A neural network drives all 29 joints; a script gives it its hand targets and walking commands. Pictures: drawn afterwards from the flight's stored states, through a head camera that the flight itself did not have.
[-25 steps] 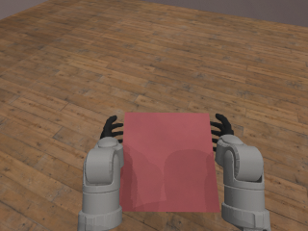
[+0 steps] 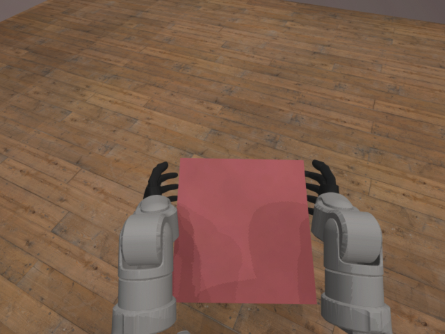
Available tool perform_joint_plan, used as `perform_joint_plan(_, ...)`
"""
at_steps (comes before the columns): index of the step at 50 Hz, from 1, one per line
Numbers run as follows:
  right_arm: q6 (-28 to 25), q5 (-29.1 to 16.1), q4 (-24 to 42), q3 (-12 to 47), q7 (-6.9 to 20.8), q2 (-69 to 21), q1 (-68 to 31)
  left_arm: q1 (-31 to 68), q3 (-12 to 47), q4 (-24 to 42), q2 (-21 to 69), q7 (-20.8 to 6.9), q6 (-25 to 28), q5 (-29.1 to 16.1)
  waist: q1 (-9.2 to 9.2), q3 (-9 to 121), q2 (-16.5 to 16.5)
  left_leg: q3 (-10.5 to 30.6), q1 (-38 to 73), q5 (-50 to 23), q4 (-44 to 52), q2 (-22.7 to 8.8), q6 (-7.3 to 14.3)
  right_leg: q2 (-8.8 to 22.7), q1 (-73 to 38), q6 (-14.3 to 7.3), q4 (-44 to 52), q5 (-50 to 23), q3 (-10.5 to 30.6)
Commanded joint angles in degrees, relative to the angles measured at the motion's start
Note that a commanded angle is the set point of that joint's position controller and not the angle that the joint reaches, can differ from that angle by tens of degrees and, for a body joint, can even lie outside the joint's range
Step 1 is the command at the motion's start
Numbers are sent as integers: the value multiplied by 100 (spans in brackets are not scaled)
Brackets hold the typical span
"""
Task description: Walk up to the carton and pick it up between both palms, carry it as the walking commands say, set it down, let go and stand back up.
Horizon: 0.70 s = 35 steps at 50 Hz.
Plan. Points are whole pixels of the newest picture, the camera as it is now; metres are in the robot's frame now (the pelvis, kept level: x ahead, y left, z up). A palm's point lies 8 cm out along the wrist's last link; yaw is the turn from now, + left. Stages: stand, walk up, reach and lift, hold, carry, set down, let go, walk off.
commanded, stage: carry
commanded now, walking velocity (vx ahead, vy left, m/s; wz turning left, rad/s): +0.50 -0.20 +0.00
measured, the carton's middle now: (237, 233) +0.31 +0.01 -0.02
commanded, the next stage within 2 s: none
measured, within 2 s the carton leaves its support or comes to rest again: neither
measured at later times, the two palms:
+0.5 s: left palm (212, 98) +0.57 +0.06 +0.10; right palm (332, 98) +0.59 -0.21 +0.08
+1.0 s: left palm (229, 41) +0.83 +0.02 +0.10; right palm (327, 37) +0.84 -0.25 +0.10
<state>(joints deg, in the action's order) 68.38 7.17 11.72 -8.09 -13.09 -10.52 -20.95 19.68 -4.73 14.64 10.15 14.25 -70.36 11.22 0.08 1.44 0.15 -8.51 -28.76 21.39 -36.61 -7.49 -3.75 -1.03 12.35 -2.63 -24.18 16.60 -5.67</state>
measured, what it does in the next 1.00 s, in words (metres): walks ahead: left foot, then right foot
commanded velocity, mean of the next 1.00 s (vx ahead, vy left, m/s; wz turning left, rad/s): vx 0.50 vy -0.20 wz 0.00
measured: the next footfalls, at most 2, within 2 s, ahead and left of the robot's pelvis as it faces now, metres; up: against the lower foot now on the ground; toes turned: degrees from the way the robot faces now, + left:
left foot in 0.04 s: +0.15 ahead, +0.13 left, +0.00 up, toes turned +12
right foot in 0.40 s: +0.35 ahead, -0.18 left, +0.00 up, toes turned -5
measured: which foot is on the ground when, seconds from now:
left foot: up 0.00-0.02, down 0.04-0.40, up 0.42-0.74, down 0.76-1.00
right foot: down 0.00-0.06, up 0.08-0.38, down 0.40-0.80, up 0.82-1.00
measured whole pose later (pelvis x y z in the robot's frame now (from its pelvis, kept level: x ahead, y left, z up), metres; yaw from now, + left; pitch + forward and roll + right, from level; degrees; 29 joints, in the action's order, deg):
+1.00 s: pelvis +0.53 -0.12 +0.01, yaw +0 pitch +4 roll -2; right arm 68.8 6.9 12.5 -7.9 -12.9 -10.4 -20.5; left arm 19.9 -4.6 15.8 10.2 14.7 -71.1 11.0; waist -0.1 0.6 -1.2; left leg -10.5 -12.7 12.4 -21.7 -8.4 -1.9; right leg 2.0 26.4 -3.7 -46.9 21.5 -6.1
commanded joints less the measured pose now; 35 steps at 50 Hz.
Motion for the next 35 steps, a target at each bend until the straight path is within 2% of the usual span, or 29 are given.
perform_joint_plan(1,41,-2151,605,3408,1342,-5826,-1230,1719,3123,394,5831,-1385,162,-2462,-120,2388,-251,-253,2614,-1731,1466,153,342,655,-382,-265,-634,-2190,-308)
perform_joint_plan(2,51,-2084,469,3273,1345,-5671,-1107,1757,3148,395,5750,-1363,136,-2428,-219,2635,252,876,3988,-1302,1425,-631,661,431,853,-59,-1498,-1747,-338)
perform_joint_plan(3,54,-2022,327,3155,1325,-5486,-1135,1755,3131,372,5686,-1362,97,-2407,-179,2615,1445,2826,4803,-1639,1814,-1854,1227,-49,2231,84,-2735,216,-302)
perform_joint_plan(4,33,-2023,159,3114,1306,-5544,-1293,1926,3192,412,5626,-1343,97,-2421,-105,2494,1749,3418,5290,-2842,1689,-2238,1577,-52,3051,70,-3523,1145,278)
perform_joint_plan(5,39,-1971,28,3100,1326,-5593,-1134,1992,3266,383,5602,-1338,101,-2439,-127,2501,1488,3027,5135,-3195,1552,-2205,1591,262,3206,72,-3754,1033,539)
perform_joint_plan(6,35,-1972,97,3146,1368,-5619,-1158,1936,3289,339,5650,-1327,131,-2416,-128,2327,1053,2464,4828,-3014,1616,-2063,1356,412,3199,65,-3535,803,588)
perform_joint_plan(7,13,-1995,161,3173,1393,-5647,-1153,1915,3296,334,5738,-1325,153,-2456,-127,2150,988,2019,4509,-2831,1798,-1878,1200,488,3052,90,-3118,643,569)
perform_joint_plan(8,11,-2010,135,3173,1413,-5714,-1100,1960,3316,407,5778,-1343,169,-2499,-141,2036,1007,1768,4265,-2434,2012,-1791,1099,528,2862,93,-2595,609,531)
perform_joint_plan(10,-14,-2030,233,3154,1435,-5709,-1150,1911,3332,428,5862,-1329,191,-2482,-139,1900,1217,1350,3982,-2449,2209,-1659,1014,443,2514,119,-1939,435,295)
perform_joint_plan(12,-2,-2040,258,3194,1439,-5727,-1154,1948,3311,524,5826,-1322,213,-2483,-123,1793,1180,991,3710,-2230,2251,-1608,958,463,2183,159,-1273,125,145)
perform_joint_plan(15,19,-2103,507,3322,1393,-5752,-1422,1963,3225,566,5822,-1357,220,-2515,-99,1769,1092,390,3307,-1806,2119,-1364,717,257,1373,147,-379,-798,-253)
perform_joint_plan(17,66,-2108,484,3401,1340,-5771,-1408,2130,3207,714,5733,-1375,200,-2588,-31,1915,759,-103,3050,-1825,1398,-965,467,84,361,88,487,-1359,-525)
perform_joint_plan(18,75,-2108,579,3440,1288,-5765,-1462,2079,3149,687,5705,-1377,174,-2630,-7,2280,259,-380,2788,-2132,506,-622,303,70,-583,50,786,-1211,-487)
perform_joint_plan(19,91,-2132,744,3460,1232,-5702,-1724,2049,3098,678,5676,-1375,157,-2685,150,2622,-475,-315,1665,-1323,-595,-422,121,921,-1776,-176,756,-946,609)
perform_joint_plan(20,137,-2076,780,3505,1200,-5705,-1682,2049,3075,699,5598,-1364,126,-2717,149,2633,-1805,-308,260,804,-1641,153,14,1834,-2555,-445,780,-1718,2087)
perform_joint_plan(21,167,-2002,670,3536,1188,-5624,-1513,1803,3045,568,5512,-1358,81,-2635,209,2288,-2149,-17,-974,1634,-2449,538,139,2157,-2908,-639,896,-2436,2932)
perform_joint_plan(22,161,-2085,805,3593,1218,-5778,-1492,1716,3036,484,5700,-1394,93,-2614,175,2359,-1828,394,-1232,1238,-2699,200,209,2122,-3025,-975,452,-3180,2508)
perform_joint_plan(23,127,-2091,750,3557,1223,-5870,-1451,1748,3072,507,5814,-1432,100,-2666,142,2385,-1272,486,-1287,894,-2471,13,186,2008,-3178,-946,382,-3696,1906)
perform_joint_plan(24,101,-2130,724,3567,1224,-5954,-1373,1652,3057,478,5909,-1453,122,-2685,124,2415,-919,464,-1178,693,-2140,-4,152,1685,-3148,-749,343,-3948,1401)
perform_joint_plan(25,61,-2179,775,3645,1246,-6003,-1349,1590,3040,492,5956,-1464,161,-2660,145,2520,-716,295,-985,571,-1906,130,132,1495,-3059,-677,301,-4075,1195)
perform_joint_plan(29,-62,-2276,1021,3741,1275,-6139,-1497,1857,3211,876,6034,-1471,268,-2738,173,2431,-766,56,-864,265,-1095,271,135,1618,-2782,-985,580,-3312,1212)
perform_joint_plan(30,-69,-2303,1085,3766,1281,-6146,-1573,1896,3218,920,6029,-1467,274,-2738,176,2324,-763,27,-810,92,-827,261,139,1596,-2663,-1002,608,-3179,1112)
perform_joint_plan(31,-67,-2293,1116,3745,1278,-6112,-1646,1931,3213,932,6022,-1462,269,-2736,171,2233,-836,-23,-731,-111,-616,294,157,1537,-2549,-971,601,-3205,1047)
perform_joint_plan(33,-27,-2277,1046,3698,1303,-6060,-1504,1886,3245,956,5958,-1437,234,-2705,158,2109,-745,-212,-441,-466,-164,392,190,1431,-2286,-915,518,-3379,820)
perform_joint_plan(35,38,-2190,896,3589,1312,-5909,-1345,1837,3220,794,5844,-1416,161,-2641,95,1878,-707,-468,106,-817,428,519,225,1206,-1875,-779,316,-3428,413)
